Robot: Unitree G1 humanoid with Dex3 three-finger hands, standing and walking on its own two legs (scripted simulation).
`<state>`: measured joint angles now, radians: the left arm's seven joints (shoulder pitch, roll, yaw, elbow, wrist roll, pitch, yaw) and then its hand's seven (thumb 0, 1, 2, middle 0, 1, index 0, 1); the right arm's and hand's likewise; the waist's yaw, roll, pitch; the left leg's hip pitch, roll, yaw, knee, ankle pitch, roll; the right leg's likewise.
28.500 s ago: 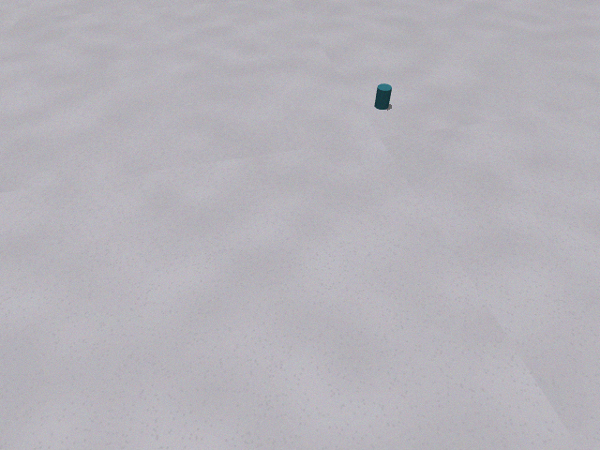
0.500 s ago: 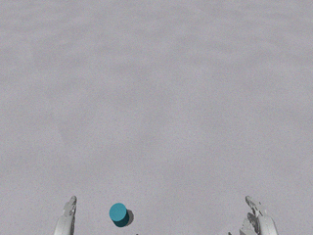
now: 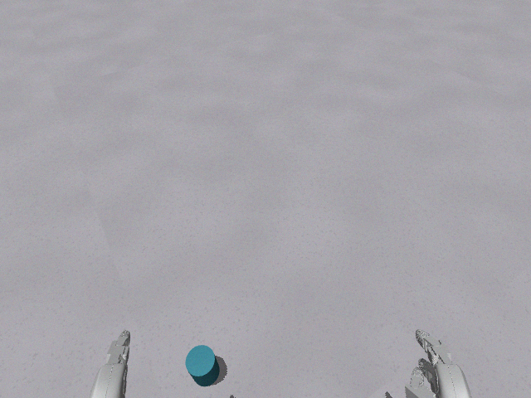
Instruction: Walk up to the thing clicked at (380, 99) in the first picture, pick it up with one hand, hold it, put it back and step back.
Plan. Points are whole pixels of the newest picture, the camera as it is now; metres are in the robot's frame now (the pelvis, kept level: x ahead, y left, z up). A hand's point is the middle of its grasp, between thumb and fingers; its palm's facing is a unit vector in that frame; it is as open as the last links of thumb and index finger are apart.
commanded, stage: home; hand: left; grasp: from the side
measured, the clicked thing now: (203, 366) +0.36 +0.22 -0.66
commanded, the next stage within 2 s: stand in 0.38 s
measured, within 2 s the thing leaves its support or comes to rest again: neither
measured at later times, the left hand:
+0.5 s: hand (149, 395) +0.17 +0.19 -0.06, palm faces +0.11 -0.95 -0.28, open 17.5 cm
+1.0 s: hand out of the picture +0.12 +0.23 -0.11, palm faces -0.01 -0.94 -0.34, open 8.3 cm
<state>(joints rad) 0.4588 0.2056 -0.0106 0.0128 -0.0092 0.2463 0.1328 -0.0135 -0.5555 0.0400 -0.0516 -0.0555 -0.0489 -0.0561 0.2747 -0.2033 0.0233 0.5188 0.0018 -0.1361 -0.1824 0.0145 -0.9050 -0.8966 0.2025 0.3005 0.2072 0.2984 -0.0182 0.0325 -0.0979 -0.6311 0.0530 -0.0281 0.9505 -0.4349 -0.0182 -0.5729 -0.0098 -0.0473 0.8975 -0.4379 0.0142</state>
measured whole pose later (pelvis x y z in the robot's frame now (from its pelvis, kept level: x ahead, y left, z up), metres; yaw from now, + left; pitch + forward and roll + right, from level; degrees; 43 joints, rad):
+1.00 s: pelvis +0.00 +0.00 +0.02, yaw +1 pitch +0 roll +0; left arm 0.24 0.32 0.01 0.68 0.04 0.02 0.02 0.00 0.72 0.85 -0.20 -0.30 -0.20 -0.30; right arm 0.19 -0.30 -0.03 0.83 -0.06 -0.02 -0.01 0.01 -0.90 -0.90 0.20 0.30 0.21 0.30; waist 0.01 -0.02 0.01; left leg -0.42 0.01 0.00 0.78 -0.37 0.00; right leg -0.38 -0.05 -0.03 0.78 -0.40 0.02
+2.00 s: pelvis +0.00 +0.00 +0.06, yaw +1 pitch -3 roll +0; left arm 0.14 0.33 0.00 1.16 0.02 -0.01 0.01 0.00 0.91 0.89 -0.20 -0.30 -0.20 -0.30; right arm 0.14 -0.33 -0.01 1.16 -0.02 0.01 0.00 0.01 -0.91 -0.90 0.20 0.30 0.21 0.30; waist 0.00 0.01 0.06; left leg -0.16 0.01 0.00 0.37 -0.15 -0.01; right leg -0.12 -0.04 -0.04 0.36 -0.18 0.03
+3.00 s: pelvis +0.02 +0.00 +0.06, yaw +1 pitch -2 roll +0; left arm 0.11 0.34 0.00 1.14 0.01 -0.01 0.00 0.00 0.91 0.89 -0.20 -0.30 -0.20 -0.30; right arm 0.10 -0.34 -0.01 1.16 -0.02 0.00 0.00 0.01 -0.91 -0.90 0.20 0.30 0.21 0.30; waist 0.00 0.01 0.05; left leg -0.11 0.02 0.00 0.32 -0.17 -0.01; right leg -0.08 -0.04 -0.04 0.31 -0.19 0.02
